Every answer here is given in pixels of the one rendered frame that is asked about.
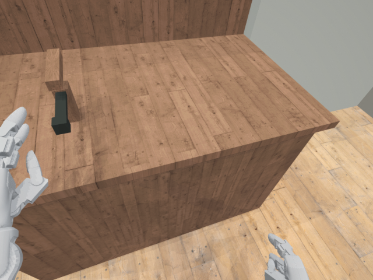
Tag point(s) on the robot right hand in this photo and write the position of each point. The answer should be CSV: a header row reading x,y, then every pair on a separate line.
x,y
291,268

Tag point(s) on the left robot forearm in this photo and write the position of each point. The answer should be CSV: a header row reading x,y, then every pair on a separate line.
x,y
11,256

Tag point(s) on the counter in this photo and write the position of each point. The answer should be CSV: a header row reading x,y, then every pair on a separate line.
x,y
178,121

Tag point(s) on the robot left hand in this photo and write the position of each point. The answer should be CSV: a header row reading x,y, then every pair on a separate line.
x,y
13,133

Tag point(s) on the tap lever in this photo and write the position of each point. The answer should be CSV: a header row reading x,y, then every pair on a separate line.
x,y
60,122

